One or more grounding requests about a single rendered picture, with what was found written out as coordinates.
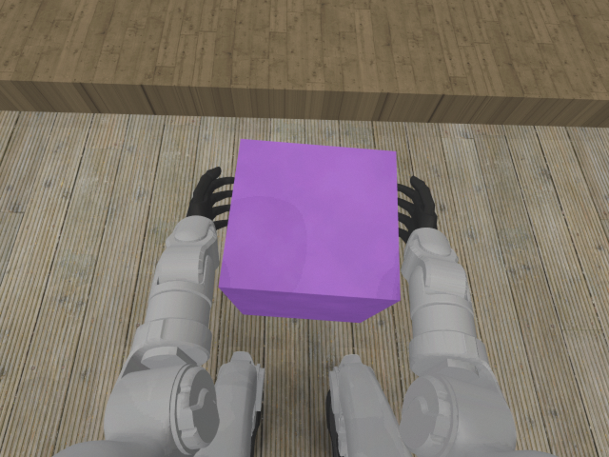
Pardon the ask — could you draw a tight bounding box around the carton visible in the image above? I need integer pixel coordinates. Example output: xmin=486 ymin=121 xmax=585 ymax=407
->
xmin=218 ymin=139 xmax=401 ymax=323

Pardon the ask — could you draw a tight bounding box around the left robot upper arm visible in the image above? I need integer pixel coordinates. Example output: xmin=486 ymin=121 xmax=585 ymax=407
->
xmin=52 ymin=364 xmax=220 ymax=457

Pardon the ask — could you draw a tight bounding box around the right robot upper arm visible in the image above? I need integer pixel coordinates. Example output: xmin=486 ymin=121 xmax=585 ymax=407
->
xmin=399 ymin=373 xmax=558 ymax=457

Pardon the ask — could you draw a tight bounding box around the robot right forearm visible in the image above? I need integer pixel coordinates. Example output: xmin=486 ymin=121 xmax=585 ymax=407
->
xmin=401 ymin=228 xmax=517 ymax=442

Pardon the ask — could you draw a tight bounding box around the left robot thigh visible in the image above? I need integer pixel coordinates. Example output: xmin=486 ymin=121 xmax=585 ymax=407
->
xmin=194 ymin=360 xmax=265 ymax=457

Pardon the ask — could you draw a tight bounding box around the left robot hand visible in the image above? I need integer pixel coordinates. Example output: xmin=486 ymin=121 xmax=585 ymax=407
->
xmin=187 ymin=167 xmax=235 ymax=230

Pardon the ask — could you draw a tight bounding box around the right robot hand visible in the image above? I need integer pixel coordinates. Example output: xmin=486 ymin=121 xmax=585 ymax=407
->
xmin=397 ymin=176 xmax=438 ymax=243

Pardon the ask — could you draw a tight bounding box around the robot right shin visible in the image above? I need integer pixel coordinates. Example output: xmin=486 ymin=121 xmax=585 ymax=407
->
xmin=334 ymin=354 xmax=376 ymax=457

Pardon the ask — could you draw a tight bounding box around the robot left forearm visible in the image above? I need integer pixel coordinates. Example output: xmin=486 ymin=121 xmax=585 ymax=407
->
xmin=104 ymin=215 xmax=220 ymax=439

